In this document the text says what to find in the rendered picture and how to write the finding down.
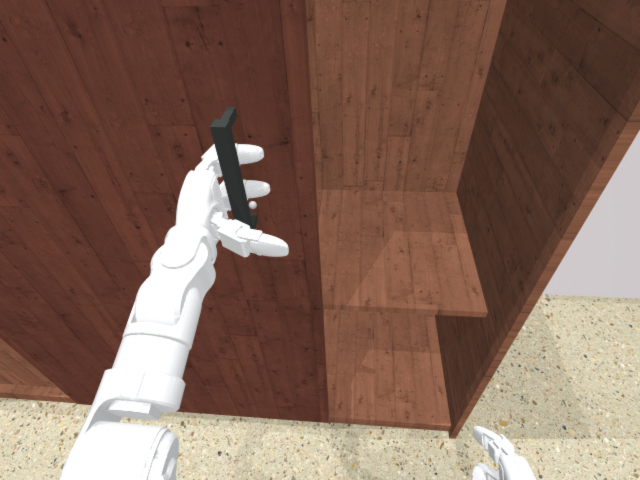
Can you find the robot left upper arm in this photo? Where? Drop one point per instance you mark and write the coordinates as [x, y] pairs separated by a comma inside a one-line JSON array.
[[124, 451]]

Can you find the wardrobe door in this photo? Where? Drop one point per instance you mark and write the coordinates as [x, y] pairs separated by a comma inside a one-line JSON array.
[[14, 369], [105, 107]]

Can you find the robot right hand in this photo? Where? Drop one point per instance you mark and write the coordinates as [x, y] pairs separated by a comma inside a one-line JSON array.
[[501, 451]]

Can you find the handle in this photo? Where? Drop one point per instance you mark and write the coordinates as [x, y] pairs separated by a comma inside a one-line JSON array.
[[221, 130]]

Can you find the robot left forearm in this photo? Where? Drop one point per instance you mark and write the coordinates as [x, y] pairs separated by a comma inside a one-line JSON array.
[[146, 377]]

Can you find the robot left hand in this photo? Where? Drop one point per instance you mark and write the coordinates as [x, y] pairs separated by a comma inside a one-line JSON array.
[[201, 197]]

